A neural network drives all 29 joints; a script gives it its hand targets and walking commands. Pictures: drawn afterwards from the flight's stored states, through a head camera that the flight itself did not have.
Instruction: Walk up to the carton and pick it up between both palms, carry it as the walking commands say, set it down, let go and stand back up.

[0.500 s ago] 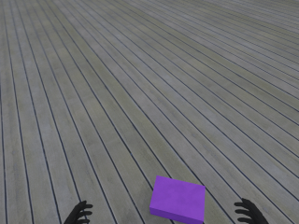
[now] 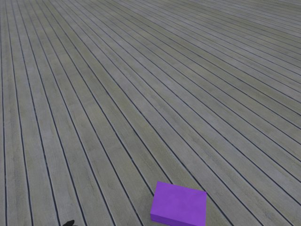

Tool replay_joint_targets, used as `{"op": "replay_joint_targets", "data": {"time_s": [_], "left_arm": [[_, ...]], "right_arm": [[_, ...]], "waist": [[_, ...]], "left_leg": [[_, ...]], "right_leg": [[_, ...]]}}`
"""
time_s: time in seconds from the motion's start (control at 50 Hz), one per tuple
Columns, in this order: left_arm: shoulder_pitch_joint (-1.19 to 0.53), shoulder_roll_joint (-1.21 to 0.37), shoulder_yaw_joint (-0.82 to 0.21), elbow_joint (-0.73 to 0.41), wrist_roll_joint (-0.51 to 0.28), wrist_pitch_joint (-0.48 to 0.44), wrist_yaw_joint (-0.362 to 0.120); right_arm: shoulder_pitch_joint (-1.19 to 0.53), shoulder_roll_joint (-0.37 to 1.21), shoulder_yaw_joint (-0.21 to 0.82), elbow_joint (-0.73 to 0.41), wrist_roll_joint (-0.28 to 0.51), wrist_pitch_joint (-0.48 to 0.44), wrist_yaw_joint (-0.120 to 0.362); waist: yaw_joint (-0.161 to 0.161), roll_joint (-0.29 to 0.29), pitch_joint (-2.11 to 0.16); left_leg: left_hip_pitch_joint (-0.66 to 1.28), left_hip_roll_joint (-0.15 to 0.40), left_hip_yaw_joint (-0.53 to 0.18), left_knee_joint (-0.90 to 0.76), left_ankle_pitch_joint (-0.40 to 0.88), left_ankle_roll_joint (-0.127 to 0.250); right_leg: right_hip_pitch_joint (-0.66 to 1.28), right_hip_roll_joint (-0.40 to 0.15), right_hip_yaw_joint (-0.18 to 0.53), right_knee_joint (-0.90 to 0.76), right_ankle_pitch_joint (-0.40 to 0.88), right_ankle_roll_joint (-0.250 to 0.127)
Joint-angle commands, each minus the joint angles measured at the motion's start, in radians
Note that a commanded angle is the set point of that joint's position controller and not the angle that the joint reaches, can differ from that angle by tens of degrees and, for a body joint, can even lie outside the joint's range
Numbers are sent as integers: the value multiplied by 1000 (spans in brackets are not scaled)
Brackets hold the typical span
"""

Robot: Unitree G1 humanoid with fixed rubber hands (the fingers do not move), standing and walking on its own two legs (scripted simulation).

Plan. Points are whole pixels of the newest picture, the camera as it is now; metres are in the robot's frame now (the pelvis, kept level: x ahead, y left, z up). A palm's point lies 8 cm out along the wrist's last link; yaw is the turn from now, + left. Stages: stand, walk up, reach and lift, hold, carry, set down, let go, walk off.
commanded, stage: stand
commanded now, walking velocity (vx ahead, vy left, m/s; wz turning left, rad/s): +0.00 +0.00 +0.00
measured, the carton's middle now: (178, 206) +0.41 -0.09 -0.70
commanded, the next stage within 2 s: none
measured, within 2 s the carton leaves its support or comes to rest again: neither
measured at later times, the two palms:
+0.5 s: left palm out of the picture +0.08 +0.30 -0.09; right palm out of the picture +0.05 -0.30 -0.10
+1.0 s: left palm out of the picture +0.06 +0.30 -0.10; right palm out of the picture +0.03 -0.30 -0.11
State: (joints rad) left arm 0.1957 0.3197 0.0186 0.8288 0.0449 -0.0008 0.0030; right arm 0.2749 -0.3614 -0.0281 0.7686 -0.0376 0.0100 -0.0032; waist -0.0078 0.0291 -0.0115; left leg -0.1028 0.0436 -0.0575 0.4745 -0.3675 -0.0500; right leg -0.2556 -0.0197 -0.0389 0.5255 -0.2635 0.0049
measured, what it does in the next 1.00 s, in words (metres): stands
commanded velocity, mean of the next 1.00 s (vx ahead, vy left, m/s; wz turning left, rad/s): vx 0.00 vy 0.00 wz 0.00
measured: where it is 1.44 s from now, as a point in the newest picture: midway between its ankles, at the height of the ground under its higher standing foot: outside the picture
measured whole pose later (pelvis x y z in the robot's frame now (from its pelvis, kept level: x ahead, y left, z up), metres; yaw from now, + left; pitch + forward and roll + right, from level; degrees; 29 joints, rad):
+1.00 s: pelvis -0.03 +0.00 +0.01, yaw +0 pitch -3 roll +0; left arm 0.14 0.36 0.01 1.05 0.02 -0.01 0.00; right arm 0.23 -0.37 0.00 1.00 -0.02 -0.01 -0.01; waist 0.00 0.01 0.01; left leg -0.06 0.03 -0.05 0.39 -0.28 -0.04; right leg -0.21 -0.03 -0.03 0.43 -0.17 0.01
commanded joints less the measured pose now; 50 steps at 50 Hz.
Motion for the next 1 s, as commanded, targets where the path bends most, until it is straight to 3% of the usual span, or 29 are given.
{"op": "replay_joint_targets", "data": {"time_s": [0.0, 0.04, 0.1, 0.16, 0.2, 0.24, 0.28, 0.36, 0.42, 0.5, 0.56, 0.62, 0.64, 0.7, 0.72, 0.8, 0.9, 0.92, 0.94, 0.98], "left_arm": [[-38, 186, 46, -49, -2, -22, 10], [-44, 189, 41, -31, 6, -23, 9], [-58, 193, 41, -14, 3, -19, 10], [-73, 202, 45, 8, -2, -20, 9], [-67, 200, 42, 22, -7, -21, 9], [-79, 213, 46, 38, -3, -18, 8], [-68, 190, 38, 44, -6, -18, 7], [-103, 219, 42, 63, -6, -19, 7], [-100, 226, 40, 77, -16, -19, 5], [-109, 213, 33, 101, -15, -21, 3], [-105, 223, 30, 108, -16, -19, 6], [-96, 229, 33, 123, -19, -24, 6], [-107, 223, 31, 123, -19, -24, 3], [-105, 234, 34, 133, -16, -23, 3], [-111, 227, 31, 130, -20, -24, 2], [-99, 224, 28, 152, -22, -25, 4], [-121, 216, 18, 154, -23, -24, 3], [-99, 223, 23, 162, -26, -24, 1], [-105, 233, 25, 167, -29, -26, 6], [-109, 241, 28, 166, -25, -24, 5]], "right_arm": [[-16, -173, -42, -54, 1, -26, -15], [-24, -173, -43, -49, 3, -24, -16], [-9, -177, -41, -24, 7, -23, -18], [-24, -171, -32, -3, 9, -23, -19], [-43, -188, -33, 1, 2, -24, -20], [-42, -190, -32, 12, 2, -21, -20], [-13, -189, -28, 40, 3, -30, -24], [-36, -187, -26, 51, 8, -26, -16], [-50, -196, -29, 69, 6, -29, -16], [-44, -184, -19, 93, 10, -34, -14], [-67, -191, -22, 106, 5, -32, -12], [-40, -193, -18, 127, 11, -36, -12], [-63, -188, -20, 125, 9, -34, -9], [-52, -194, -19, 135, 7, -34, -8], [-61, -209, -23, 135, 11, -39, -7], [-71, -206, -21, 155, 10, -36, -10], [-67, -199, -19, 169, 14, -42, -11], [-85, -204, -17, 167, 14, -41, -12], [-91, -207, -18, 166, 16, -40, -11], [-72, -202, -19, 176, 15, -40, -7]], "waist": [[3, -23, -53], [-3, -2, -48], [-5, -58, -36], [-4, -3, -16], [13, -15, -6], [9, -39, -12], [13, -6, -11], [-3, -51, 14], [12, -19, 8], [6, -47, -3], [8, -10, 23], [9, -66, 20], [11, -26, 45], [10, -56, 24], [9, -27, 33], [16, -7, 32], [2, -59, 21], [21, -23, 11], [15, -46, 19], [9, -10, 31]], "left_leg": [[-82, 46, -23, -65, 327, 42], [-74, 46, -18, -60, 338, 41], [-68, 42, -18, -72, 349, 35], [-82, 50, -17, -86, 330, 38], [-86, 49, -33, -104, 288, 43], [-85, 49, -23, -106, 271, 44], [-106, 49, -27, -113, 269, 50], [-84, 48, -26, -122, 215, 41], [-96, 52, -33, -135, 224, 46], [-86, 56, -41, -151, 211, 53], [-92, 54, -33, -154, 210, 46], [-85, 59, -39, -150, 182, 54], [-100, 51, -35, -155, 157, 55], [-90, 48, -33, -156, 165, 55], [-99, 48, -34, -156, 157, 53], [-100, 63, -43, -171, 188, 57], [-78, 67, -48, -173, 207, 55], [-87, 69, -46, -176, 220, 57], [-82, 60, -47, -175, 212, 54], [-89, 60, -40, -184, 178, 51]], "right_leg": [[133, -77, 83, -73, 297, -31], [125, -78, 76, -69, 318, -35], [124, -72, 64, -77, 321, -26], [115, -75, 71, -86, 286, -29], [116, -75, 72, -97, 244, -27], [118, -77, 75, -111, 210, -26], [141, -90, 88, -112, 233, -32], [95, -79, 93, -138, 173, -21], [118, -86, 100, -145, 157, -26], [130, -88, 105, -147, 150, -26], [115, -91, 101, -155, 150, -24], [110, -90, 106, -166, 102, -22], [95, -90, 114, -177, 73, -21], [116, -93, 120, -184, 73, -25], [109, -100, 125, -194, 84, -24], [124, -99, 122, -170, 138, -32], [113, -91, 101, -158, 145, -22], [137, -93, 104, -167, 151, -20], [123, -90, 107, -170, 151, -22], [117, -93, 111, -168, 113, -23]]}}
